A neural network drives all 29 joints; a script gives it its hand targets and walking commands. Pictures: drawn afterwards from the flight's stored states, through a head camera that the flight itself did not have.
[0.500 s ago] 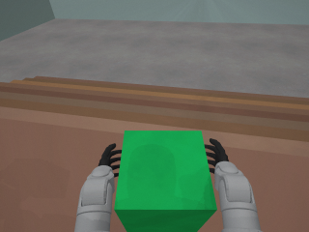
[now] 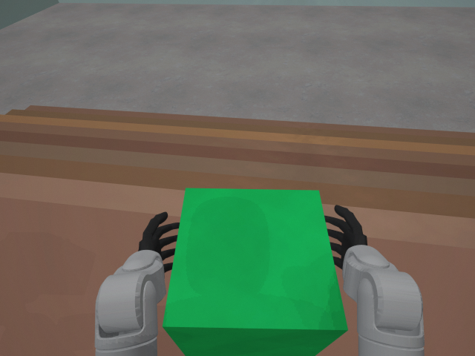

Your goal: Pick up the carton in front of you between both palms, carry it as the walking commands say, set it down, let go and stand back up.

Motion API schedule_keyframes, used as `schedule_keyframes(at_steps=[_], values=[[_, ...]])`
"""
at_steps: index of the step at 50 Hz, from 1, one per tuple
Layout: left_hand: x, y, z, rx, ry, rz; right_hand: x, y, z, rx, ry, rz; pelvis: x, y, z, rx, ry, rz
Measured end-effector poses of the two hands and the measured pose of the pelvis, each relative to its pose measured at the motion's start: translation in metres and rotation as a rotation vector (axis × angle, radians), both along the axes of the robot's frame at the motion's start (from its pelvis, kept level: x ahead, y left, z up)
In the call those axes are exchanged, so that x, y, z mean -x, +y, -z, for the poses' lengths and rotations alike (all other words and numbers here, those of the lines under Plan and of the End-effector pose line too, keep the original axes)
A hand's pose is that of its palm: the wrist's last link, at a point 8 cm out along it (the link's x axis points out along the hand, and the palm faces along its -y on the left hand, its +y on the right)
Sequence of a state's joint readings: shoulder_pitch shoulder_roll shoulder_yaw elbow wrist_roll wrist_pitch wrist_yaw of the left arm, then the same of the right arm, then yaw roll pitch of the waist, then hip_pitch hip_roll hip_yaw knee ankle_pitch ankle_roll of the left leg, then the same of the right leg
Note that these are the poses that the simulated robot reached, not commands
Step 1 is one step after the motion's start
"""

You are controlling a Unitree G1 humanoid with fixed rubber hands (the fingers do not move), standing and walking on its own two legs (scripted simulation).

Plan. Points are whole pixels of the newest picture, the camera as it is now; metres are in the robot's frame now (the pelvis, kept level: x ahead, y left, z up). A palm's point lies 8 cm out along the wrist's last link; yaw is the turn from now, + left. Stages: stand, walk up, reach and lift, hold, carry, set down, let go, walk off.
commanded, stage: carry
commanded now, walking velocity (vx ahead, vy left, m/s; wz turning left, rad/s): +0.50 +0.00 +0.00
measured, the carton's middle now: (249, 281) +0.27 +0.00 +0.01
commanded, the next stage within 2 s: none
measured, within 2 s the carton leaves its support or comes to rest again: neither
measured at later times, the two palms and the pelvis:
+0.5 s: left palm (177, 142) +0.58 +0.15 +0.08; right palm (306, 132) +0.59 -0.15 +0.08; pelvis +0.32 -0.01 -0.01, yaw +1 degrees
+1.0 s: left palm (191, 58) +0.99 +0.15 +0.11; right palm (284, 52) +0.99 -0.15 +0.11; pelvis +0.64 +0.00 -0.02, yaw +2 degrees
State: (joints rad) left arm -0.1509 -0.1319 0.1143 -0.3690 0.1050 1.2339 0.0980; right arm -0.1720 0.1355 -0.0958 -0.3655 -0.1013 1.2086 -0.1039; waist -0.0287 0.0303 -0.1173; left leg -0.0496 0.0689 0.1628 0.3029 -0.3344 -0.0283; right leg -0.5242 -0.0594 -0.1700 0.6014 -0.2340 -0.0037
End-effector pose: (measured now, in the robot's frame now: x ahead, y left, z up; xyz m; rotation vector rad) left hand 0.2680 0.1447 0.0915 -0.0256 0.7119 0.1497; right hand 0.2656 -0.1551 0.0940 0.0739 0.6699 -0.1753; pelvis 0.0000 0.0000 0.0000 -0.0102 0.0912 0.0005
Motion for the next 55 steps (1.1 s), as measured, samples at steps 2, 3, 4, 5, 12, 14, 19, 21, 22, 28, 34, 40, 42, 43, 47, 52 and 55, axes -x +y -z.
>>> schedule_keyframes(at_steps=[2,3,4,5,12,14,19,21,22,28,34,40,42,43,47,52,55], values=[[-0.029,-0.009,0.001,-0.002,-0.025,-0.006,-0.03,-0.009,0.003,-0.009,-0.025,-0.001,-0.028,-0.01,0.01,-0.003,-0.015,-0.007],[-0.043,-0.013,0.004,-0.003,-0.038,-0.013,-0.046,-0.013,0.006,-0.013,-0.038,-0.005,-0.041,-0.015,0.017,-0.004,-0.024,-0.018],[-0.056,-0.017,0.007,-0.008,-0.038,-0.018,-0.061,-0.017,0.01,-0.018,-0.038,-0.011,-0.053,-0.02,0.02,0.004,-0.026,-0.027],[-0.067,-0.019,0.01,-0.011,-0.023,-0.024,-0.074,-0.019,0.013,-0.02,-0.023,-0.019,-0.064,-0.023,0.02,0.005,-0.026,-0.034],[-0.128,-0.015,0.01,-0.011,0.071,-0.097,-0.159,-0.013,0.012,-0.019,0.07,-0.089,-0.137,-0.037,-0.004,-0.029,-0.004,-0.051],[-0.151,-0.012,0.004,-0.012,0.054,-0.108,-0.184,-0.011,0.007,-0.017,0.054,-0.101,-0.16,-0.037,-0.008,-0.039,0.0,-0.046],[-0.218,-0.008,-0.005,-0.013,0.009,-0.097,-0.247,-0.006,-0.001,-0.007,0.008,-0.097,-0.226,-0.03,-0.009,-0.046,0.0,-0.035],[-0.248,-0.005,-0.002,-0.013,0.005,-0.082,-0.272,-0.004,0.002,-0.001,0.003,-0.086,-0.256,-0.024,-0.005,-0.042,-0.005,-0.033],[-0.263,-0.003,0.001,-0.012,0.005,-0.073,-0.286,-0.002,0.004,0.003,0.003,-0.08,-0.271,-0.021,-0.002,-0.039,-0.008,-0.031],[-0.364,0.011,0.032,0.016,-0.004,-0.02,-0.371,0.011,0.025,0.036,-0.004,-0.032,-0.363,0.004,0.027,-0.035,-0.046,0.006],[-0.449,0.012,0.03,0.02,0.054,0.027,-0.439,0.013,0.026,0.014,0.055,0.034,-0.425,0.019,0.01,-0.015,-0.031,0.023],[-0.542,0.013,0.004,0.001,-0.01,0.05,-0.531,0.013,-0.002,0.033,-0.008,0.025,-0.493,0.022,0.0,-0.001,-0.021,0.006],[-0.575,0.013,-0.005,-0.011,-0.03,0.051,-0.568,0.014,-0.011,0.044,-0.027,0.006,-0.518,0.02,0.0,0.0,-0.019,0.0],[-0.592,0.013,-0.009,-0.021,-0.037,0.048,-0.587,0.014,-0.015,0.05,-0.034,-0.004,-0.531,0.019,0.001,0.0,-0.019,-0.004],[-0.663,0.011,-0.017,-0.041,-0.044,0.04,-0.664,0.011,-0.023,0.066,-0.041,-0.041,-0.588,0.01,0.008,-0.007,-0.018,-0.018],[-0.751,0.004,-0.01,-0.08,-0.02,0.007,-0.766,0.004,-0.008,0.062,-0.021,-0.098,-0.665,-0.008,0.032,-0.016,-0.035,-0.036],[-0.788,0.004,0.004,-0.087,0.047,-0.02,-0.813,0.005,0.008,0.047,0.045,-0.13,-0.697,-0.016,0.03,-0.019,-0.033,-0.03]])
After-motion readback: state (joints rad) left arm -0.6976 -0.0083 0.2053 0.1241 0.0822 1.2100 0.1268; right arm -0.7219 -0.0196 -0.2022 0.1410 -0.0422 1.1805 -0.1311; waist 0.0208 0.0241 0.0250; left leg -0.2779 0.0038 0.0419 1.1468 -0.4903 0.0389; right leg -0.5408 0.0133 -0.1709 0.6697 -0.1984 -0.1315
